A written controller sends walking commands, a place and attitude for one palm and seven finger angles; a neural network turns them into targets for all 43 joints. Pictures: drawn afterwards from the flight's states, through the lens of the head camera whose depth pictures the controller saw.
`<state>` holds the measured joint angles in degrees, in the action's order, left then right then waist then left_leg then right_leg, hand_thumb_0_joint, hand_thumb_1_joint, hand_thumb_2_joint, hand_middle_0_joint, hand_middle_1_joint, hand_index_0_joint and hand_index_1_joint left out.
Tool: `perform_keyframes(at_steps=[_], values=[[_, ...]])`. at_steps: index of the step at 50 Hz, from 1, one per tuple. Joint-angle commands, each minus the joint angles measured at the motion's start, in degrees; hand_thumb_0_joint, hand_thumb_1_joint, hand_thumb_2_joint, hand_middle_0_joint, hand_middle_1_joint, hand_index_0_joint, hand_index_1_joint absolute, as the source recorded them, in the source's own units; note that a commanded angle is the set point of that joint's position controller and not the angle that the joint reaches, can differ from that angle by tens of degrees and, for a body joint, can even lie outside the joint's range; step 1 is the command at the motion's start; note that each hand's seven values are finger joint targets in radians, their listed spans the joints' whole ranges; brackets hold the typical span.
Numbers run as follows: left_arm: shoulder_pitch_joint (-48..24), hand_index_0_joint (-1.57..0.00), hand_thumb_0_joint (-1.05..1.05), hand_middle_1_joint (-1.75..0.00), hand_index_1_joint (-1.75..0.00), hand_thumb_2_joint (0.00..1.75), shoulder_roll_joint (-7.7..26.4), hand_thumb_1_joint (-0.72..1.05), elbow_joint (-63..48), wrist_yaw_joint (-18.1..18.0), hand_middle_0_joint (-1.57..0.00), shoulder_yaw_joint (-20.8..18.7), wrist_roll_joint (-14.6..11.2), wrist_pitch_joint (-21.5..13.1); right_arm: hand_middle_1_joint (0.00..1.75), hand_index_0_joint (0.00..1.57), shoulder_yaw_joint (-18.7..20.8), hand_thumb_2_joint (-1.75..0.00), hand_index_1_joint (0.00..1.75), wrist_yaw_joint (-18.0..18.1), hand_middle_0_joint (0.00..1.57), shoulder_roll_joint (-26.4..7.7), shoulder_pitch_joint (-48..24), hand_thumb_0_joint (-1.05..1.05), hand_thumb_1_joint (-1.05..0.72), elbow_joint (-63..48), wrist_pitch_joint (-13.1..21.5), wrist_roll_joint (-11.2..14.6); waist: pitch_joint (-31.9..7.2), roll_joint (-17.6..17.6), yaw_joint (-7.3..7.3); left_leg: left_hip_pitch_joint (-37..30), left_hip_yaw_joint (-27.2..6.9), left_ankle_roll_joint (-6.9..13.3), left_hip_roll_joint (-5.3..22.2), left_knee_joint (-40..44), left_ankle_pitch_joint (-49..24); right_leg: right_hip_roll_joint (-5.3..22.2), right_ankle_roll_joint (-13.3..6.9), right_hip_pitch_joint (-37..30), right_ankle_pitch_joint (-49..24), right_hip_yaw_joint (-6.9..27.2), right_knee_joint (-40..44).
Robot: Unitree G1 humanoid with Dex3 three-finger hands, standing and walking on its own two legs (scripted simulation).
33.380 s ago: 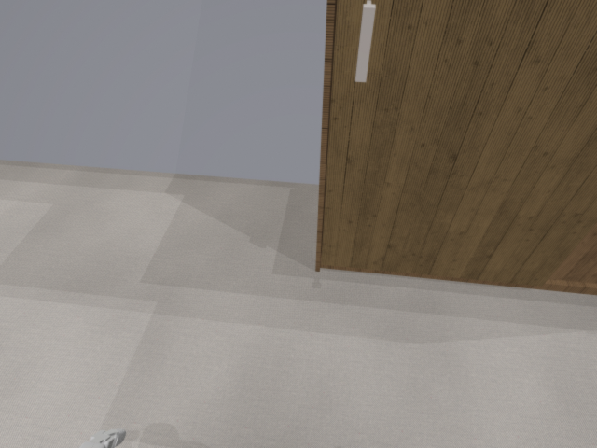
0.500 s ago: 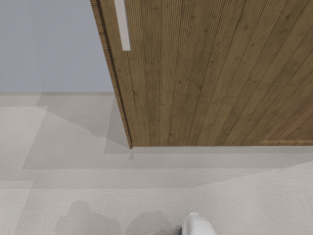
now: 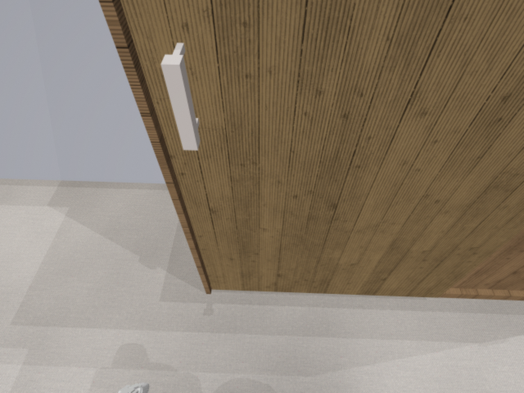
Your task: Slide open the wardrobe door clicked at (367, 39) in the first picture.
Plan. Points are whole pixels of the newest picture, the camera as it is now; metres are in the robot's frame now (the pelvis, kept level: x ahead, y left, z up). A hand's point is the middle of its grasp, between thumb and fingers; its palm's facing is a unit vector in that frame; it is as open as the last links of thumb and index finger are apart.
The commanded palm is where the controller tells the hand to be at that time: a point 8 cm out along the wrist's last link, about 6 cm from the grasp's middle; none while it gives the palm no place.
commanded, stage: come to a stop and stand still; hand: left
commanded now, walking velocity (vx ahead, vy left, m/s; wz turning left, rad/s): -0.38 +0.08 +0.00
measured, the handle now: (185, 99) +0.51 +0.14 +0.17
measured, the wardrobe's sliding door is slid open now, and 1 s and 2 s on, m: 0.01 0.01 0.01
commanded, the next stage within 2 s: look again from close up in 1.40 s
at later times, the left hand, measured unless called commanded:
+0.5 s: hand out of the picture +0.07 +0.23 -0.18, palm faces +0.02 -0.97 -0.24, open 7.4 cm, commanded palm none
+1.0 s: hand out of the picture +0.02 +0.16 -0.17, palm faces -0.06 -0.98 -0.19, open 7.3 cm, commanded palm none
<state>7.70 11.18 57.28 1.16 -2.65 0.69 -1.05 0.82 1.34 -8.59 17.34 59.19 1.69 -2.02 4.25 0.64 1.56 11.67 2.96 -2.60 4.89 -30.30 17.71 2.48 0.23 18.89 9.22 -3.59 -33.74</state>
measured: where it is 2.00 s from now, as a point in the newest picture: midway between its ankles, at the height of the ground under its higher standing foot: outside the picture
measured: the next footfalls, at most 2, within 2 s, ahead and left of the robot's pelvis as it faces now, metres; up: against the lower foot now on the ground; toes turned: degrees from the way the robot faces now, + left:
left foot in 0.30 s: +0.11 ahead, +0.12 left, +0.00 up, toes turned +1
right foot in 0.66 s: -0.01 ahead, -0.13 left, +0.00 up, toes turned -3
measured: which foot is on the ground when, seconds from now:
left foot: down 0.00-0.02, up 0.04-0.28, down 0.30-1.00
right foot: down 0.00-0.30, up 0.32-0.64, down 0.66-1.00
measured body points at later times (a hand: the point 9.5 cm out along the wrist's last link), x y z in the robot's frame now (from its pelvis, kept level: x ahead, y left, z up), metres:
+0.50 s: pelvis +0.01 +0.02 +0.00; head +0.07 +0.04 +0.45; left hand +0.07 +0.29 -0.16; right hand +0.09 -0.23 -0.13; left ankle +0.06 +0.12 -0.74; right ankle -0.05 -0.12 -0.66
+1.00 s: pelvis -0.01 -0.01 +0.00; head +0.01 -0.02 +0.45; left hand +0.02 +0.21 -0.15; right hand -0.06 -0.24 -0.16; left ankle +0.07 +0.12 -0.73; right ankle -0.05 -0.13 -0.73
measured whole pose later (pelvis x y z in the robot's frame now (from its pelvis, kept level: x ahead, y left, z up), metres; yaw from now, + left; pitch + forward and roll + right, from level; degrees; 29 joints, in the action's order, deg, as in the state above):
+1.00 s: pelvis -0.01 -0.01 +0.00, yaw -3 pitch -1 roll +0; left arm 13.7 8.8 63.6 -1.2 -0.7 0.5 1.1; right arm 1.6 1.3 -9.5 17.1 66.9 -1.7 -1.0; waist 3.4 0.6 2.3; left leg 16.5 3.2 -1.0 2.8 -24.7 7.1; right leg 0.1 0.0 7.3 17.9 0.1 -26.2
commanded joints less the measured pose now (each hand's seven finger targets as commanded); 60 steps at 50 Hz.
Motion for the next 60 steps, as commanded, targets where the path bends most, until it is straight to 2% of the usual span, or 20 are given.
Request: perform_keyframes(at_steps=[1,2,4,6,10,13,14,15,16,18,21,28,30,31,32,33,35,38,43,60], values=[[10.6,-0.2,0.0,-0.3,-0.3,0.9,11.1,0.9,1.9,-2.6,-0.2,-1.4,-0.1,-1.8,0.3,0.2,2.2,-0.9,0.3,0.6,0.2,-6.3,1.9,0.0,-0.9,-2.9,-1.0,2.3,-10.5,-12.8,-2.14,9.1,0.9,-0.3,-1.6,-8.4,10.2,17.6,-8.8,-23.4,-66.4,12.7,7.5],[9.0,-0.2,0.0,-0.3,-0.3,0.9,12.3,0.9,0.5,-2.7,-0.2,-1.5,0.7,-1.0,0.3,0.2,3.0,-0.9,0.3,0.4,0.2,-7.0,2.9,0.0,-0.9,-2.5,-1.8,2.1,-5.7,-7.1,-0.96,9.7,2.2,-0.2,-3.1,-8.6,12.1,18.4,-8.5,-19.1,-65.2,10.0,7.7],[7.9,-0.2,0.0,-0.3,-0.3,0.9,10.8,0.9,0.6,-3.7,-0.2,-2.5,0.5,-0.3,0.3,0.2,3.4,-0.9,0.3,0.8,0.2,-6.0,0.0,0.0,-0.9,-1.7,-3.3,1.7,-4.1,-15.6,-2.41,14.7,1.3,-0.4,-3.2,-16.3,14.0,16.7,-10.4,-21.7,-70.7,13.5,5.5],[8.0,-0.2,0.0,-0.3,-0.3,0.9,10.8,0.9,-0.1,-4.4,-0.2,-3.1,0.5,0.3,0.3,0.2,3.9,-0.9,0.3,0.5,0.2,-7.3,-2.5,0.0,-0.9,-3.0,-3.8,1.8,-6.4,-17.0,-3.6,18.3,-0.9,-0.3,-4.1,-20.7,14.7,17.7,-12.3,-25.6,-71.1,14.4,5.0],[2.3,-0.2,0.0,-0.3,-0.3,0.9,11.2,0.9,-3.6,-4.4,-0.2,-4.0,0.6,1.4,0.3,0.2,4.3,-0.9,0.3,-0.6,0.2,-6.7,-4.3,0.0,-0.9,-3.9,-5.0,1.7,-6.9,-9.4,-1.46,11.5,-2.4,-0.8,-3.3,-17.6,7.9,16.5,-11.2,-16.1,-46.4,11.9,7.9],[-0.5,-0.2,0.0,-0.3,-0.3,0.9,10.6,0.9,-4.5,-4.1,-0.2,-3.7,0.5,1.7,0.3,0.2,4.4,-0.9,0.3,-1.1,0.2,-7.3,-0.6,0.0,-0.9,-3.3,-4.3,1.5,-7.6,-6.1,1.43,-0.2,-1.3,-0.3,-2.3,1.3,-9.1,12.3,-6.4,-9.1,-27.4,8.5,3.2],[1.3,-0.2,0.0,-0.3,-0.3,0.9,8.5,0.9,-4.7,-3.9,-0.2,-3.1,0.3,2.3,0.3,0.2,4.6,-0.9,0.3,-0.9,0.2,-10.5,0.3,0.0,-0.9,-3.4,-3.6,1.1,-8.9,2.2,1.09,-7.5,-6.2,2.1,3.7,6.0,-25.2,6.9,-2.5,-2.4,-9.0,5.2,-1.9],[4.5,-0.2,0.0,-0.3,-0.3,0.9,5.4,0.9,-5.0,-3.9,-0.2,-2.4,-0.1,3.0,0.3,0.2,5.2,-0.9,0.3,-0.6,0.2,-15.4,0.0,0.0,-0.9,-4.9,-2.9,0.5,-9.8,18.5,0.55,-9.3,-21.9,9.5,18.4,10.1,-47.3,-1.0,1.8,5.8,24.9,0.8,-14.9],[5.9,-0.2,0.0,-0.3,-0.3,0.9,6.4,0.9,-4.5,-4.3,-0.2,-2.2,0.0,3.9,0.3,0.2,5.2,-0.9,0.3,0.0,0.2,-16.7,-1.3,0.0,-0.9,-6.1,-3.5,0.5,-11.8,15.6,1.27,-0.6,-20.6,14.3,19.9,10.7,-42.6,-2.7,1.2,-0.4,31.4,6.4,-27.3],[5.8,-0.2,0.0,-0.3,-0.3,0.9,6.1,0.9,-4.5,-3.8,-0.2,-2.5,0.7,3.9,0.3,0.2,4.0,-0.9,0.3,0.3,0.2,-13.9,-5.5,0.0,-0.9,-7.5,-2.5,0.1,-8.2,8.7,-0.77,2.1,-18.9,15.5,16.7,12.1,-28.8,-2.7,0.7,4.8,25.8,7.4,-35.5],[5.2,-0.2,0.0,-0.3,-0.3,0.9,6.1,0.9,-3.7,-2.7,-0.2,-1.8,0.6,3.5,0.3,0.2,3.2,-0.9,0.3,1.2,0.2,-12.4,-4.8,0.0,-0.9,-7.5,-2.0,0.3,-6.9,5.2,-0.74,-3.2,-13.3,13.8,12.7,9.8,-33.6,-1.5,2.3,7.7,19.8,6.8,-30.9],[6.0,-0.2,0.0,-0.3,-0.3,0.9,4.8,0.9,-2.1,-1.5,-0.2,-0.3,0.1,3.7,0.3,0.2,3.4,-0.9,0.3,0.4,0.2,-13.2,-4.0,0.0,-0.9,-4.5,-2.7,0.0,-6.2,10.8,0.41,-0.8,-13.1,10.5,11.5,16.5,-4.4,-1.3,0.8,-3.4,20.2,2.4,-4.9],[10.9,-0.2,0.0,-0.3,-0.3,0.9,4.8,0.9,0.3,-1.6,-0.2,-0.3,0.2,3.1,0.3,0.2,3.5,-0.9,0.3,0.2,0.2,-12.9,-5.4,0.0,-0.9,-3.9,-3.0,0.4,-4.9,6.7,-1.95,4.5,-9.7,7.2,8.0,14.8,0.8,-2.4,-0.2,-11.4,11.1,1.0,9.3],[12.1,-0.2,0.0,-0.3,-0.3,0.9,6.7,0.9,1.0,-1.9,-0.2,-0.3,0.6,2.5,0.3,0.2,3.3,-0.9,0.3,-0.1,0.2,-10.8,-5.5,0.0,-0.9,-4.0,-3.1,1.1,-3.2,-0.1,-2.27,7.4,-6.4,4.6,3.6,10.3,1.7,-0.2,-1.5,-12.9,9.5,5.8,16.8],[11.3,-0.2,0.0,-0.3,-0.3,0.9,8.9,0.9,1.0,-2.3,-0.2,-0.5,0.8,2.1,0.3,0.2,2.9,-0.9,0.3,-0.2,0.2,-7.6,-5.8,0.0,-0.9,-4.4,-3.5,1.6,-1.9,-9.8,-1.17,8.7,-2.1,1.7,-1.1,4.7,4.1,8.1,-4.9,-8.3,17.1,16.4,22.3],[7.2,-0.2,0.0,-0.3,-0.3,0.9,10.7,0.9,0.0,-2.5,-0.2,-0.6,0.7,2.0,0.3,0.2,2.3,-0.9,0.3,-0.7,0.2,-6.6,-6.4,0.0,-0.9,-4.5,-3.7,1.3,1.0,-13.3,-0.18,6.6,-0.9,1.1,-2.5,1.6,2.7,12.3,-7.5,0.0,25.4,19.4,26.2],[2.0,-0.2,0.0,-0.3,-0.3,0.9,10.2,0.9,-1.1,-2.4,-0.2,-0.2,0.5,1.5,0.3,0.2,2.2,-0.9,0.3,-1.4,0.2,-5.8,-2.3,0.0,-0.9,-1.8,-2.9,0.9,-1.4,-6.3,2.73,-2.9,-0.8,1.9,-2.4,1.7,-3.6,9.3,-6.4,6.5,23.6,14.5,20.5],[5.3,-0.2,0.0,-0.3,-0.3,0.9,6.2,0.9,1.0,-2.6,-0.2,0.6,-0.1,0.8,0.3,0.2,2.1,-0.9,0.3,-0.4,0.2,-7.2,-1.3,0.0,-0.9,0.9,-1.9,1.1,-3.7,-4.4,0.86,-4.5,-4.1,3.3,1.3,5.5,-14.2,3.2,-2.4,-0.8,5.3,8.4,13.9],[7.4,-0.2,0.0,-0.3,-0.3,0.9,5.1,0.9,3.2,-2.9,-0.2,0.8,0.0,1.5,0.3,0.2,1.6,-0.9,0.3,-0.2,0.2,-6.6,-1.4,0.0,-0.9,3.6,-2.2,1.0,3.9,0.6,-0.04,0.2,-4.9,2.9,1.4,9.8,-5.4,2.5,-2.3,0.5,13.7,8.6,16.4],[10.4,-0.2,0.0,-0.3,-0.3,0.9,3.2,0.9,5.7,-3.4,-0.2,0.8,-0.1,0.8,0.3,0.2,1.4,-0.9,0.3,0.6,0.2,-4.8,0.9,0.0,-0.9,6.3,-1.8,1.3,0.2,-1.3,-0.51,-3.0,-3.2,2.7,2.0,7.5,-15.4,3.1,-2.3,-5.2,1.2,8.1,16.0]])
